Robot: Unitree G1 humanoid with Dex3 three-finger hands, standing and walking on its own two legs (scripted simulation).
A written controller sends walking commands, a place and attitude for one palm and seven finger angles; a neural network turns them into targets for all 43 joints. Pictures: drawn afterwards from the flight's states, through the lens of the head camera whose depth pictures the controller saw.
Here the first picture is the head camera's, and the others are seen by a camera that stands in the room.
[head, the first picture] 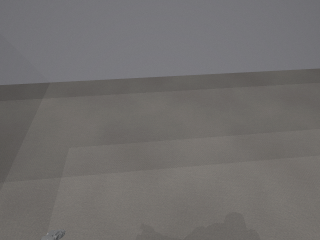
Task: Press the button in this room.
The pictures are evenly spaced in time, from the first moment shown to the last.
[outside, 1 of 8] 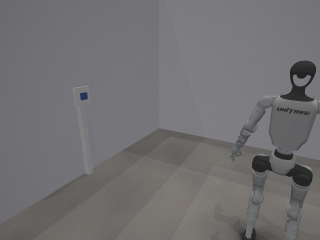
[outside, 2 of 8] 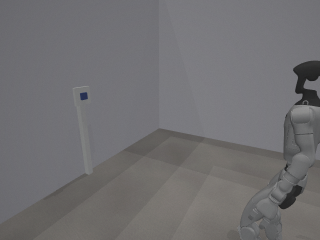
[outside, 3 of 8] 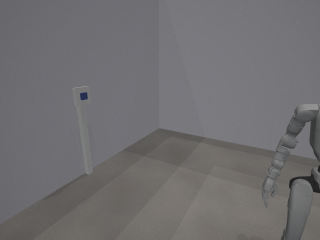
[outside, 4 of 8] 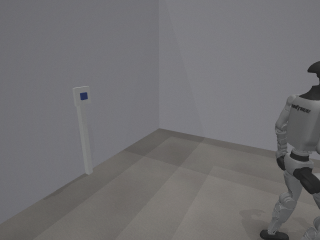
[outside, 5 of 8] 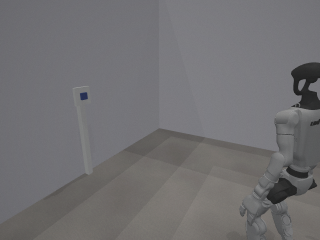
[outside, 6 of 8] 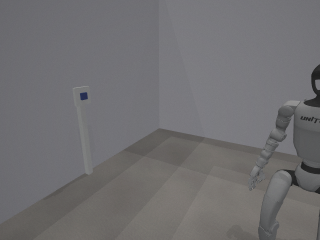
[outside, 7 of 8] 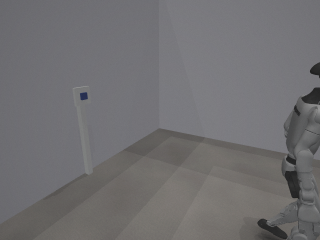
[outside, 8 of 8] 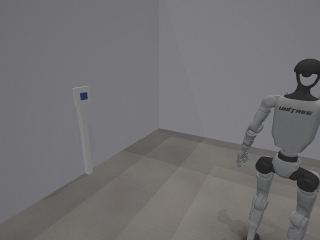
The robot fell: no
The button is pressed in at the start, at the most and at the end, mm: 0 0 0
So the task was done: no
